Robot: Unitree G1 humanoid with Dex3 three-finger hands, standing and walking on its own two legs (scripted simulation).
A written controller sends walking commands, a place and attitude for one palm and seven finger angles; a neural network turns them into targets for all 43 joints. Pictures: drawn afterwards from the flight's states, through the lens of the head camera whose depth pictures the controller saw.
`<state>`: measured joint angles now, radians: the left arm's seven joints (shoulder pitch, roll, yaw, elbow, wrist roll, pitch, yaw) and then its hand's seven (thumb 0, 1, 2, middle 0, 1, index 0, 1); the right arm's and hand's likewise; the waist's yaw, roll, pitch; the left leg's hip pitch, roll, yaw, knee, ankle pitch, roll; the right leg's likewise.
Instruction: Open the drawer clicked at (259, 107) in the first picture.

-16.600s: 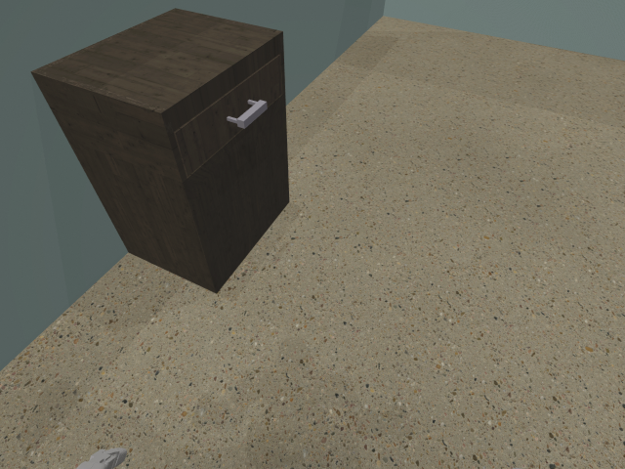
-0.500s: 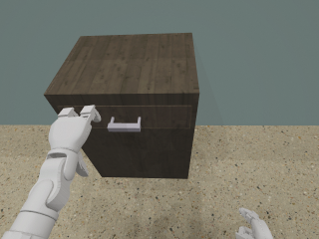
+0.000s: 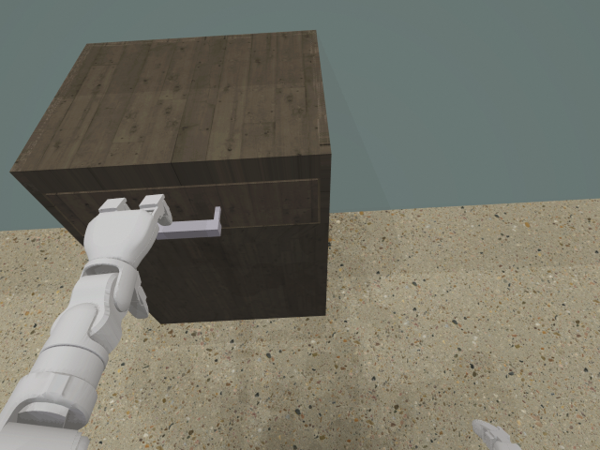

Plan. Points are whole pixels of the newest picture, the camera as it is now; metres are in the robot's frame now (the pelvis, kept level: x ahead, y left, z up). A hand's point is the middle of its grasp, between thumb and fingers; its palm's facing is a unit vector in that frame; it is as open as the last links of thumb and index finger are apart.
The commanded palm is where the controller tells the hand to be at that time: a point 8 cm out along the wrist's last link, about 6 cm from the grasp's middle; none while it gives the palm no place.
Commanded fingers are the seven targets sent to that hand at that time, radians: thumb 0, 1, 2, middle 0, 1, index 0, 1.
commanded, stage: move the hooked fingers above the handle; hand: left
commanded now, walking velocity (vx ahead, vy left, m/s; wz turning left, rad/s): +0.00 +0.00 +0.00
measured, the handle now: (189, 221) +0.53 +0.28 -0.12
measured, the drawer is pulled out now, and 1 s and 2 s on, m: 0.00 0.00 0.00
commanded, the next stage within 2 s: none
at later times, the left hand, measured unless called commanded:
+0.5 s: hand (167, 237) +0.42 +0.26 -0.02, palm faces -0.07 -0.02 -1.00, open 13.8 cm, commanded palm +0.42 +0.26 +0.03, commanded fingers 0.00 -0.50 0.30 -0.30 -1.20 -0.30 -1.20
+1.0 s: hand (184, 220) +0.49 +0.26 -0.07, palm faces -0.01 -0.04 -1.00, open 13.7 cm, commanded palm +0.48 +0.26 -0.01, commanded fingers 0.00 -0.50 0.30 -0.30 -1.20 -0.30 -1.20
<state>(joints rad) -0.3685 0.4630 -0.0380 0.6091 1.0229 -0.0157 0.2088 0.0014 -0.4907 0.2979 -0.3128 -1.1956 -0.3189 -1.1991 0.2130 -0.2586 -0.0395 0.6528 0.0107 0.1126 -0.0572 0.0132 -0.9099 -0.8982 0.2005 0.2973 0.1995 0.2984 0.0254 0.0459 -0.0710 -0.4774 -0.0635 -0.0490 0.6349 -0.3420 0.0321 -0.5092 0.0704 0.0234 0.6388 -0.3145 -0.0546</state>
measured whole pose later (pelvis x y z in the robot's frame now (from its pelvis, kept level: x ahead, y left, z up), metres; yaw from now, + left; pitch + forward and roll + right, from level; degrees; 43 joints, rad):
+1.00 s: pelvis -0.02 +0.03 -0.06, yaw -2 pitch +27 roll -4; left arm -0.89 0.54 0.04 1.19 1.14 -0.09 0.46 0.00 -0.49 0.30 -0.34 -1.24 -0.34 -1.21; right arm 0.37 -0.27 -0.04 0.73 -0.06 0.09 0.00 0.01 -0.91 -0.90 0.20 0.30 0.20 0.30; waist -0.16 0.06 -0.19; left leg -1.05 -0.06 -0.05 1.07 -0.49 0.07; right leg -1.04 0.09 -0.01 0.98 -0.41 -0.02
